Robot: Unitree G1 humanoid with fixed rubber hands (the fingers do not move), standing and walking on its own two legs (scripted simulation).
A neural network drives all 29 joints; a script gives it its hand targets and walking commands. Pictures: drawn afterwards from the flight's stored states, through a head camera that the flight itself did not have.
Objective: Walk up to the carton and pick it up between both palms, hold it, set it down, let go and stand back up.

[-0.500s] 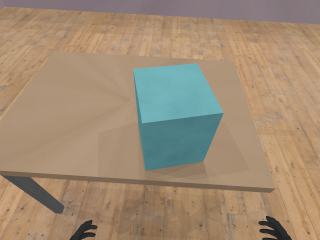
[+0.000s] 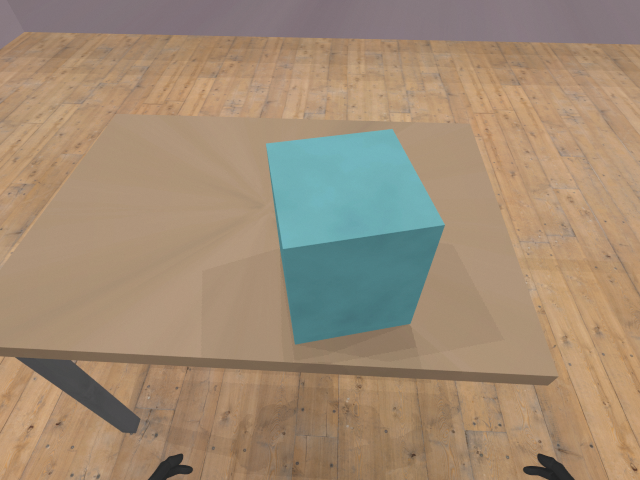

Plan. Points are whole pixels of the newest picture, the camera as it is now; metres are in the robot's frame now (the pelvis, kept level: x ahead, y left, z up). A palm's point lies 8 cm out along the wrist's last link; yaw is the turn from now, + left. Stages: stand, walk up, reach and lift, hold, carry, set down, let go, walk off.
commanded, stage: stand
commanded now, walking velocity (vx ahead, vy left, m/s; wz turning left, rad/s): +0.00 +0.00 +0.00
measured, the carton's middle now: (342, 239) +0.46 +0.01 +0.00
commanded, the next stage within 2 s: none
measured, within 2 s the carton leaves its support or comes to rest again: neither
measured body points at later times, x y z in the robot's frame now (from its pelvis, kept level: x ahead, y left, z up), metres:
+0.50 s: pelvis -0.02 +0.00 +0.00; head -0.04 +0.00 +0.45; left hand +0.07 +0.26 -0.13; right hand +0.08 -0.29 -0.12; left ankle -0.03 +0.13 -0.74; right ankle -0.01 -0.10 -0.74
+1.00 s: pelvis -0.03 +0.00 +0.00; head -0.04 +0.00 +0.45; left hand +0.06 +0.26 -0.13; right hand +0.07 -0.29 -0.12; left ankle -0.03 +0.13 -0.74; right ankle -0.01 -0.10 -0.74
